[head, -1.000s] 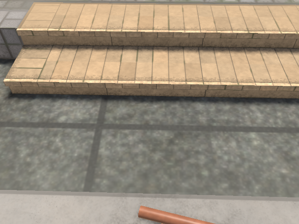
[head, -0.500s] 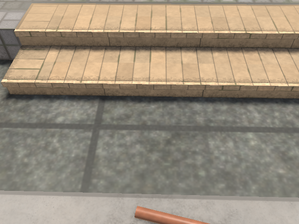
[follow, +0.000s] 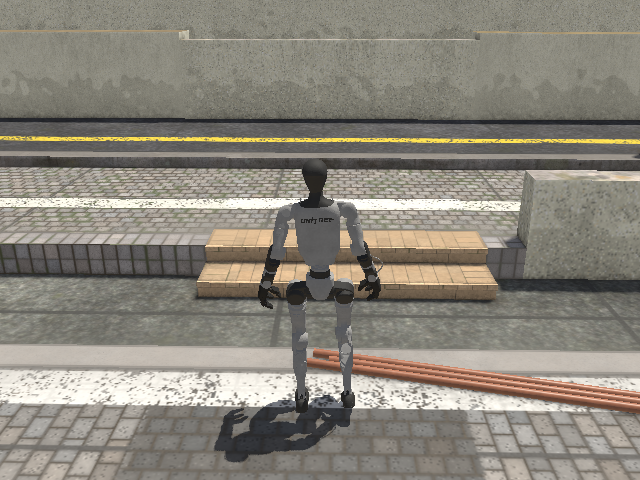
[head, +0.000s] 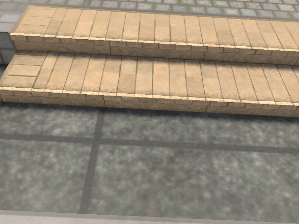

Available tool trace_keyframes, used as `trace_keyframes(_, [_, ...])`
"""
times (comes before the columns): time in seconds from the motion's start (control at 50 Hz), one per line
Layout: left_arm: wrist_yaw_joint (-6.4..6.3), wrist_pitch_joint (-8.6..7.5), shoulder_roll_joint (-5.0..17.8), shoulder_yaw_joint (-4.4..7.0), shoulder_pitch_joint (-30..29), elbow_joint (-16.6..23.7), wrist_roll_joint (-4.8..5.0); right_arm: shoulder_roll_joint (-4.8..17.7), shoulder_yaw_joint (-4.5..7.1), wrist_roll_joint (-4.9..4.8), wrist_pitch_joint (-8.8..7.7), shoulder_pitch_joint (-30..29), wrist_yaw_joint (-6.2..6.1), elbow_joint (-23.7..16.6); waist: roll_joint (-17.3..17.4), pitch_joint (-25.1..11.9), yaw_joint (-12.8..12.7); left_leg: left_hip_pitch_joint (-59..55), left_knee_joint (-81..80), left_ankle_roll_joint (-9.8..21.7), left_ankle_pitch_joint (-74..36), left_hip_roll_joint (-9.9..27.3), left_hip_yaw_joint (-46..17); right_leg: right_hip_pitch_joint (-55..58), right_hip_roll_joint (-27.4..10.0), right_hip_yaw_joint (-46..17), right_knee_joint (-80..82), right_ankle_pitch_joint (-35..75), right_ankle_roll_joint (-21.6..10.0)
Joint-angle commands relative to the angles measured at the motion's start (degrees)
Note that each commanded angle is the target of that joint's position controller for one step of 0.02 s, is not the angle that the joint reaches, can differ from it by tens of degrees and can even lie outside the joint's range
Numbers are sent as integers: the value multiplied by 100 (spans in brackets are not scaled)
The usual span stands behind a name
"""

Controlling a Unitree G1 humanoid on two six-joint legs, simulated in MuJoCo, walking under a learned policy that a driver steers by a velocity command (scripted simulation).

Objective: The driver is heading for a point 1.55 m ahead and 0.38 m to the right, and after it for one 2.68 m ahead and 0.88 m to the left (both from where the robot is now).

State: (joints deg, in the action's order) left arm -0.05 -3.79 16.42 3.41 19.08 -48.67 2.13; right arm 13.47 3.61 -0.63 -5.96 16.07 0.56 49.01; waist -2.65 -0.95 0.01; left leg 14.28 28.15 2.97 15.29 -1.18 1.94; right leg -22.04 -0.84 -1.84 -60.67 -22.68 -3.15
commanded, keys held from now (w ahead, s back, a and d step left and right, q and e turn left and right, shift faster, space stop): w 0.42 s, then no key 0.28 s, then e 0.30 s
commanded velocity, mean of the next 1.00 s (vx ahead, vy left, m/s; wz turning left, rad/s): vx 0.30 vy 0.00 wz -0.08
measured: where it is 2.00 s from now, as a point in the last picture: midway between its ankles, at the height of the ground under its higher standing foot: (172, 194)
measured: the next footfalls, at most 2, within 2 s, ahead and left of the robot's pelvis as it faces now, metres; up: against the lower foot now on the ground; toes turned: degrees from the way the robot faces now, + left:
right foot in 0.34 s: +0.38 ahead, -0.14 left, +0.05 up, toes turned -4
left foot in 0.82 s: +0.50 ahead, +0.11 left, +0.00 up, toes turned -2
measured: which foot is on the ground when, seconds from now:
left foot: down 0.00-0.40, up 0.42-0.80, down 0.82-1.00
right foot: up 0.00-0.32, down 0.34-0.82, up 0.84-1.00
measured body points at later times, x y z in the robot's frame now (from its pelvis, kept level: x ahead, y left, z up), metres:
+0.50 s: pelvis +0.25 -0.04 +0.02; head +0.28 -0.03 +0.47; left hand +0.40 +0.21 -0.08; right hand +0.28 -0.29 -0.11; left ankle +0.11 +0.09 -0.61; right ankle +0.34 -0.14 -0.69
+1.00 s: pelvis +0.39 +0.02 +0.00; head +0.41 +0.05 +0.45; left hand +0.49 +0.29 -0.15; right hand +0.49 -0.25 -0.11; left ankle +0.46 +0.11 -0.74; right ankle +0.35 -0.13 -0.61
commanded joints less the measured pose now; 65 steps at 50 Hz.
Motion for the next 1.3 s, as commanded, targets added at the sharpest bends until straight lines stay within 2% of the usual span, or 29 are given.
trace_keyframes(0.02, [41, -196, 513, 119, -501, 577, -86, 644, 57, 59, -52, 187, 44, -213, 767, 511, 103, -1356, -2020, 821, 593, 1597, -2314, -2446, -638, -298, -491, 896, -63])
trace_keyframes(0.1, [98, -52, 210, 51, -570, 535, -135, 621, 6, 86, 5, 664, -2, 30, 720, 424, 103, -1268, -2109, 899, -1269, 1306, -1324, -2481, -634, 64, -322, 1629, 255])
trace_keyframes(0.22, [167, -85, -179, -180, -2194, 1178, -155, 780, -46, 18, 190, 1000, -129, 192, 637, 829, 494, -982, -2379, 777, -1863, 1232, -737, -2384, -422, 497, 1564, 2109, 358])
trace_keyframes(0.3, [271, -208, 152, -83, -2117, 1270, -42, 830, -72, 31, 155, 1099, -104, 295, 879, 663, 199, -1558, -2001, 801, -2802, 1454, -495, -1813, -270, 466, 1859, 1966, -2])
trace_keyframes(0.34, [307, -237, 293, -35, -1609, 1213, -139, 923, -49, 35, 196, 907, -121, 258, 1121, 139, -207, -1746, -1240, 633, -4964, 1514, -323, -887, 161, 857, 1872, 1413, -282])
trace_keyframes(0.36, [293, -243, 487, 73, -1106, 1018, -161, 551, -158, 54, 225, 1297, -103, 258, 863, -443, -287, -1104, -245, 495, -6361, 1259, -154, 574, 381, 1015, 1693, 1387, -524])
trace_keyframes(0.38, [291, -232, 533, 189, -268, 810, -116, 567, -212, 49, 196, 1339, -83, 246, 775, -1077, -716, 158, 967, 221, -6286, 1060, -100, 2366, 79, 377, 1757, 1329, -832])
trace_keyframes(0.4, [233, -140, 886, 352, 763, 544, -139, 681, -208, -13, 120, 1224, -59, 206, 189, -1751, -1147, 1193, 2623, -31, -4633, 536, 49, 3668, -678, -1026, 2549, 17, -1164])
trace_keyframes(0.42, [178, -102, 999, 335, 1092, 357, -129, 471, -266, -45, 29, 1029, -14, 24, -1037, -2241, -1058, 1924, 4325, -68, 222, -96, -403, 4101, -1731, -3240, 3858, -1028, -1562])
trace_keyframes(0.44, [124, -127, 795, 210, 501, 441, -213, 903, -108, -135, -87, 508, 24, -178, -936, -1496, -872, 2372, 5051, 51, 962, -24, -978, 3289, -1900, -3620, 4490, -346, -1493])
trace_keyframes(0.48, [143, -222, 387, 82, -410, 528, -250, 753, -97, -166, -54, 70, -7, -350, 103, -360, -337, 2150, 4644, 151, 572, 486, -847, 1653, -1651, -2111, 4447, 1867, -1248])
trace_keyframes(0.52, [193, -291, 101, 37, -813, 464, -229, 494, -86, -73, 135, 362, -101, -230, 69, -147, 72, 1461, 4030, 110, 563, 721, -773, 792, -1313, -1108, 4669, 2623, -1082])
trace_keyframes(0.58, [155, -333, 291, 87, -881, 287, -201, 311, -107, -31, 327, 336, -169, -231, 57, 130, 284, 1109, 2717, -38, 185, 643, -525, 253, -1138, -373, 5015, 3370, -1098])
trace_keyframes(0.64, [31, -250, 571, 180, -787, 138, -180, 316, -138, 118, 317, -109, -74, -307, -41, -87, 145, 654, 1299, -209, -1292, 538, -455, 331, -918, 164, 4946, 3458, -1004])
trace_keyframes(0.72, [-80, -188, 645, 204, -809, -11, -72, 617, -90, 66, 353, -622, 32, -439, -104, -191, 21, 558, 368, -301, -2087, 624, -816, 626, -1065, -30, 4489, 2472, -812])
trace_keyframes(0.78, [-140, -60, 537, 174, -748, -77, -70, 723, -35, 96, 352, -638, 38, -370, 103, -82, 45, 208, -526, -272, -2500, 548, -725, 488, -881, -255, 3521, 1483, -591])
trace_keyframes(0.82, [-154, 12, 133, 55, -534, -136, -154, 795, 39, 157, 302, -68, -1, -35, 510, -197, 152, -750, -1014, -217, -3201, 461, -259, 32, -185, 9, 2025, 596, -220])
trace_keyframes(0.84, [-140, 57, -222, -28, -478, -108, -248, 929, 46, 276, 240, 277, -24, 9, 1238, -354, 278, -1647, -604, -96, -5348, 1291, -1010, -1106, 349, 192, 166, -1427, 159])
trace_keyframes(0.86, [-134, 52, -317, -38, 426, -273, -208, 1081, 4, 353, 227, 151, -42, -211, 1647, -775, -108, -1957, 125, 427, -7163, 2077, -1481, -1670, 502, -535, -1213, -2111, 271])
trace_keyframes(0.88, [-176, 82, 138, 57, 753, -276, -95, 1205, 60, 239, 295, -115, -7, -363, 1551, -1067, -213, -1829, 37, 795, -6619, 2320, -1553, -1863, 454, -631, -1891, -1853, 353])
trace_keyframes(0.9, [-259, 188, 533, 142, 455, -26, -20, 1403, 151, 154, 380, -399, -14, -424, 1616, -1163, -295, -1437, -506, 1100, -3766, 2543, -2005, -2104, 156, -412, -2191, -1335, 407])
trace_keyframes(0.92, [-377, 346, 775, 248, -18, 40, 26, 1076, 64, 179, 439, -888, -85, -576, 1098, -862, -232, -721, -1055, 1044, -1393, 2303, -2010, -2147, -91, -383, -2233, -687, 493])
trace_keyframes(0.94, [-441, 524, 815, 299, -233, 87, 8, 868, -33, 236, 476, -1224, -177, -636, 1119, -433, -234, 78, -1395, 1014, -679, 2092, -1724, -1854, -102, -333, -2194, -170, 648])
trace_keyframes(1.0, [-447, 676, 581, 306, -365, 346, -188, 813, -84, 300, 474, -1051, -394, -513, 1152, -324, -131, 212, -1429, 1030, -1187, 1969, -1194, -1613, -99, -219, -2234, 121, 813])
trace_keyframes(1.12, [-314, 619, 143, 130, -749, 825, -165, 914, 34, 201, 556, -709, -543, -388, 877, -651, 136, -995, -1140, 1158, -2298, 2097, -658, -1711, -296, -33, -994, -154, 847])
trace_keyframes(1.18, [-169, 606, 73, 71, -699, 968, -122, 1123, 155, 79, 571, -806, -449, -409, 1201, -583, 123, -400, -1580, 1026, 13, 2056, -429, -861, -327, 535, 101, -622, 619])
trace_keyframes(1.26, [-9, 607, 402, 240, 188, 627, -139, 1205, 252, -136, 522, -1077, -247, -442, 1168, -250, -386, 585, -1531, 641, 1688, 1949, -51, 1018, 40, 1109, 2277, 209, -56])
trace_keyframes(1.28, [-21, 597, 620, 357, 757, 300, -132, 969, 232, -127, 500, -1172, -215, -593, 642, -150, -530, 1097, -1024, 241, 2017, 1411, 446, 1525, 214, 998, 2570, 28, -376])
trace_keyframes(1.3, [-96, 549, 1142, 549, 1527, 34, -160, 710, 173, -105, 452, -1872, -196, -946, -601, 138, -942, 2102, 785, -295, 2049, 512, 1136, 1554, -599, -987, 3680, -1697, -1066])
